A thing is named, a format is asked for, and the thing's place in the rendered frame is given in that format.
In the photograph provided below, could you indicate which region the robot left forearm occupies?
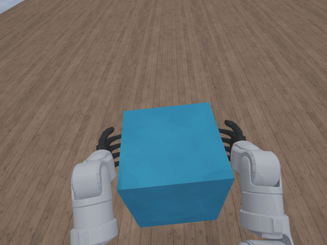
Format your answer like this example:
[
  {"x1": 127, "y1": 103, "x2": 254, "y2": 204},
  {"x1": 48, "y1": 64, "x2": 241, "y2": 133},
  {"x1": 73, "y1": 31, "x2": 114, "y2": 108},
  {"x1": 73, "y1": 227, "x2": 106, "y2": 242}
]
[{"x1": 70, "y1": 150, "x2": 118, "y2": 245}]

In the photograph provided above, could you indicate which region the left robot hand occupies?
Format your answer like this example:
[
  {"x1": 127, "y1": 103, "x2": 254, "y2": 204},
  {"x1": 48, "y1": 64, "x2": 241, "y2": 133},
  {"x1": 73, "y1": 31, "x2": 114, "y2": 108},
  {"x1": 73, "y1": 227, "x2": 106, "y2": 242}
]
[{"x1": 97, "y1": 127, "x2": 122, "y2": 167}]

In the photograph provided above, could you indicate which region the right robot hand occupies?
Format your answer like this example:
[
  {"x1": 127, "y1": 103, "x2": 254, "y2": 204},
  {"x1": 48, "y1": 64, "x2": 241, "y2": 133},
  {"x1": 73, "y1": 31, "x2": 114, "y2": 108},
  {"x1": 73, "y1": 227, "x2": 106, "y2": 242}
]
[{"x1": 218, "y1": 120, "x2": 246, "y2": 161}]

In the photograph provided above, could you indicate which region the carton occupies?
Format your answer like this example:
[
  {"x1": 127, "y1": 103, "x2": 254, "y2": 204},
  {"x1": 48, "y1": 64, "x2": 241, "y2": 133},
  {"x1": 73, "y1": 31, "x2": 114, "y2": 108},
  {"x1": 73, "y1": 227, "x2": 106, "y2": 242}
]
[{"x1": 117, "y1": 102, "x2": 235, "y2": 228}]

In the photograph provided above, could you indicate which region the robot right forearm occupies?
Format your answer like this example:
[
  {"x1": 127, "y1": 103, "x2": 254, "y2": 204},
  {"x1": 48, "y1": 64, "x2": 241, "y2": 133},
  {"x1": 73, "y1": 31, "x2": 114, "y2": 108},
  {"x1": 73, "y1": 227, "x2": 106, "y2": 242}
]
[{"x1": 230, "y1": 140, "x2": 294, "y2": 245}]

